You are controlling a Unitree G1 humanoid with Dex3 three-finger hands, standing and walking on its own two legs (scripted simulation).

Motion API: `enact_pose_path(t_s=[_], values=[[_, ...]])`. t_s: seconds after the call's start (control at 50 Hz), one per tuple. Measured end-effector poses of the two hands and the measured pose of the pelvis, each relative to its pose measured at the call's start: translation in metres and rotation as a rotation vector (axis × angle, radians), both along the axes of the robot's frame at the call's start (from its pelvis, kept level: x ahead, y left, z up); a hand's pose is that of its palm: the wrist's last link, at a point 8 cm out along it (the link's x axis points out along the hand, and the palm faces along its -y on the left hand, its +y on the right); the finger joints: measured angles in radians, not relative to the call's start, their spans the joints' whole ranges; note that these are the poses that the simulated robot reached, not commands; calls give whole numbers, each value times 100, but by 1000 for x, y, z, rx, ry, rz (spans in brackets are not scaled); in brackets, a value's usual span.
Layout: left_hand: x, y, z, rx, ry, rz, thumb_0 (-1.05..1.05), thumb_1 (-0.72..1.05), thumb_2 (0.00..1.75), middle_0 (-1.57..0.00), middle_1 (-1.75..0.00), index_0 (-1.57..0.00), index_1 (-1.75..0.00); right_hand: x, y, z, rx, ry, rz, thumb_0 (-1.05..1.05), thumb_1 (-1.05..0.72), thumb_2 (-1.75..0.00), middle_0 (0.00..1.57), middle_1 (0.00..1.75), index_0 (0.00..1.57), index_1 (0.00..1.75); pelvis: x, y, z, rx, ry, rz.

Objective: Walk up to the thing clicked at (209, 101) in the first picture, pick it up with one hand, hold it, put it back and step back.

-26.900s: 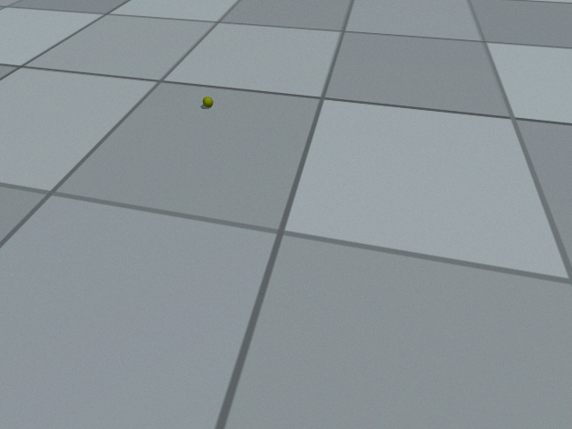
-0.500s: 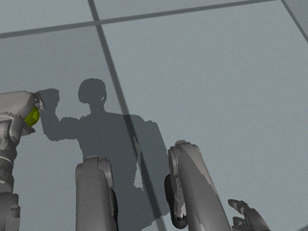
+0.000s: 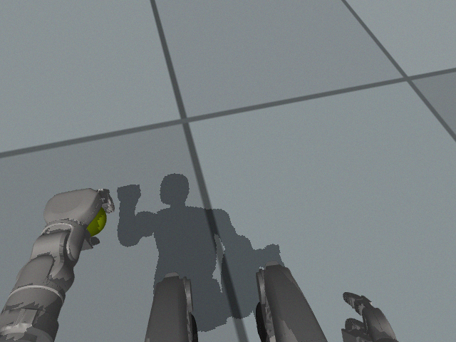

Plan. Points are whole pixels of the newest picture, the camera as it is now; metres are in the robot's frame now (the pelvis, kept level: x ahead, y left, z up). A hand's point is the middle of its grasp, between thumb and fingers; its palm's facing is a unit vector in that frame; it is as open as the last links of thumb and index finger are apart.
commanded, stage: lift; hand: left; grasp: from above
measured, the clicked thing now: (87, 219) +0.38 +0.26 -0.09
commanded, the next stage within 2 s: hold in 0.66 s
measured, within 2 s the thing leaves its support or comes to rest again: neither
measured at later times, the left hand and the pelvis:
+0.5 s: hand (76, 204) +0.36 +0.22 +0.04, palm faces -0.46 -0.08 -0.88, open 8.3 cm; pelvis +0.04 -0.01 +0.12, yaw +0 degrees
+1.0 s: hand (64, 173) +0.38 +0.22 +0.10, palm faces -0.47 -0.07 -0.88, open 8.4 cm; pelvis +0.07 -0.01 +0.17, yaw +0 degrees
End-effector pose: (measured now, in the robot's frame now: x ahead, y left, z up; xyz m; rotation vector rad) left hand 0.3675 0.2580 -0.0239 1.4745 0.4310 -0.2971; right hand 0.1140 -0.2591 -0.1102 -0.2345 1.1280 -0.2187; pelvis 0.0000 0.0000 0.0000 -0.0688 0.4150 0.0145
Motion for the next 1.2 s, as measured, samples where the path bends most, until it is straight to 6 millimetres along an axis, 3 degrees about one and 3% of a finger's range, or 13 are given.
enact_pose_path(t_s=[0.22,0.5,0.8,1.02,1.2], values=[[-13,-14,68,4,19,2,1,17,58,-60,-74,-73,-71,2,-4,68,-1,-45,-27,0,-91,-90,20,30,20,30,17,-4,69,23,-107,-1],[-3,-32,119,10,18,26,1,16,59,-61,-74,-74,-71,4,-11,122,1,-28,-52,0,-91,-90,20,30,20,30,40,-7,125,44,-197,-6],[11,-36,158,7,20,32,1,14,63,-61,-74,-73,-73,30,-10,153,24,-52,-60,0,-91,-90,20,30,20,30,63,-8,157,57,-264,-11],[21,-37,179,17,28,9,1,15,63,-60,-76,-72,-74,54,-12,167,32,-93,-58,0,-90,-90,20,30,20,30,75,-7,168,62,-298,-18],[20,-41,193,18,28,-3,1,15,65,-59,-77,-71,-75,60,-14,173,40,-113,-52,0,-90,-90,20,30,20,30,77,-9,173,65,-326,-20]])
